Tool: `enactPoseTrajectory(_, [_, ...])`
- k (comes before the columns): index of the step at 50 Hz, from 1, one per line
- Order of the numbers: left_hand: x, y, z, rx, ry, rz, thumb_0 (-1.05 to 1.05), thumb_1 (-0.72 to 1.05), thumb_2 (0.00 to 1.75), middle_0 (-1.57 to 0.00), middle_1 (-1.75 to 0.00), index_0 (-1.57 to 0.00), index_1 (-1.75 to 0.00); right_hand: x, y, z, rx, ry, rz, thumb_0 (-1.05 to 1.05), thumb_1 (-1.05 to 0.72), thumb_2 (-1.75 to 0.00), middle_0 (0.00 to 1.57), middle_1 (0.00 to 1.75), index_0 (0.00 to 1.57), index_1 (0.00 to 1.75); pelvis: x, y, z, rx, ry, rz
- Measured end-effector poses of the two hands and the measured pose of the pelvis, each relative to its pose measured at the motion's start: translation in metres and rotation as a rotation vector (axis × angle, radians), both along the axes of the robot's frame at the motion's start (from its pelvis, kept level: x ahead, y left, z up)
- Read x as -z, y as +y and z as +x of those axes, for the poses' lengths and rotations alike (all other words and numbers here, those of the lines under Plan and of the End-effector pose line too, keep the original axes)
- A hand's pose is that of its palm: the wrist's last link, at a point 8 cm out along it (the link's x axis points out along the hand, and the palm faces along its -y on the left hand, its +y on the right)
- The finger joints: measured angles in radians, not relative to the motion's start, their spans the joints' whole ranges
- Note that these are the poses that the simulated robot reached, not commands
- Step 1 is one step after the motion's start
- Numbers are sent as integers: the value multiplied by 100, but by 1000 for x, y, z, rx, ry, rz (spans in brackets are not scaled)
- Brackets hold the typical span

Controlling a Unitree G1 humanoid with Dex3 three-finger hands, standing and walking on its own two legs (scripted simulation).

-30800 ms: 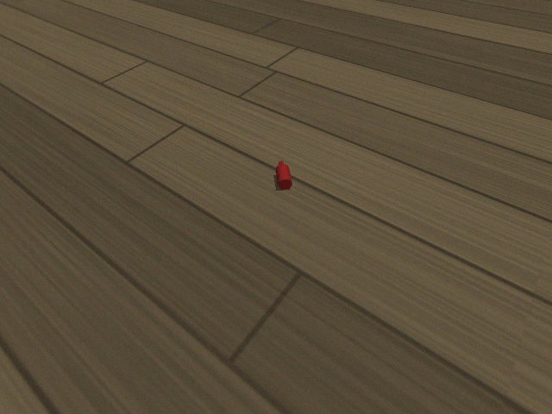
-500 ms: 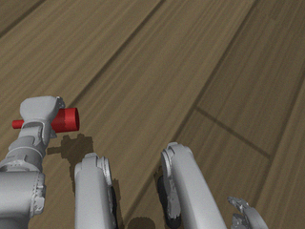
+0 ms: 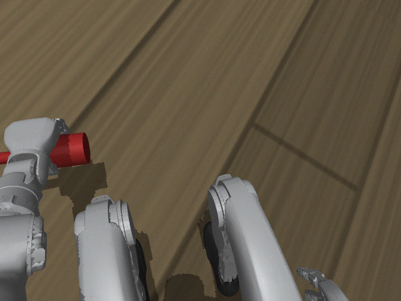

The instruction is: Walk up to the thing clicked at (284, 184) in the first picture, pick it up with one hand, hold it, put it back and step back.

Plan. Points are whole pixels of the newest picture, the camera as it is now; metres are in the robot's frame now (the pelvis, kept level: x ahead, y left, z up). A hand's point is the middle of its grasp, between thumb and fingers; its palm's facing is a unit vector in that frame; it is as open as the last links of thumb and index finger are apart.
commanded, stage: crouch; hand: left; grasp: from above
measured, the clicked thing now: (44, 153) +0.44 +0.29 -0.21
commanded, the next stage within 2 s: lower in 0.04 s
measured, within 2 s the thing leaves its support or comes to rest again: neither
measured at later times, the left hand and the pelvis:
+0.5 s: hand (57, 157) +0.44 +0.28 -0.24, palm faces -0.46 -0.06 -0.88, open 9.6 cm; pelvis +0.00 +0.00 -0.04, yaw -2 degrees
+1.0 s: hand (65, 155) +0.45 +0.27 -0.28, palm faces -0.46 -0.08 -0.88, open 9.6 cm; pelvis +0.01 +0.00 -0.06, yaw -4 degrees
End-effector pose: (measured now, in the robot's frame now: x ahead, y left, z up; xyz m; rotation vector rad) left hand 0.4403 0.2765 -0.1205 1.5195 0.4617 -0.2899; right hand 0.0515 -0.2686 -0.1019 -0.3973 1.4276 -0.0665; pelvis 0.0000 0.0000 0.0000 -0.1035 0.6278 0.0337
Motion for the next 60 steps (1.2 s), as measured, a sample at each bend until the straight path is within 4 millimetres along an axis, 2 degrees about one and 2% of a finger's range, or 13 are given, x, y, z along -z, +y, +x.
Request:
enactPoseTrajectory(12, [21,2,3,1,11,-11,-2,7,29,-84,-21,-85,-27,14,-3,-2,-17,17,-11,0,-90,-90,20,30,21,30,17,-1,0,9,-18,-7])
enactPoseTrajectory(26, [64,2,3,16,2,-29,-1,8,26,-86,-19,-87,-24,28,-5,0,-48,29,-38,0,-90,-90,20,30,21,30,41,1,1,20,-48,-22])
enactPoseTrajectory(37, [82,1,7,-10,11,-17,-1,7,28,-86,-19,-87,-24,41,-1,2,-71,30,-18,0,-90,-90,20,30,21,30,53,1,3,33,-58,-31])
enactPoseTrajectory(48, [101,-2,15,-10,2,-45,-2,6,30,-85,-20,-86,-26,42,0,-7,-92,63,-9,0,-90,-90,20,30,21,30,62,0,5,45,-82,-45])
enactPoseTrajectory(60, [116,-3,11,-4,1,-43,-2,7,29,-83,-22,-85,-27,40,-2,-12,-122,74,-8,0,-90,-90,20,30,21,30,68,1,5,58,-102,-59])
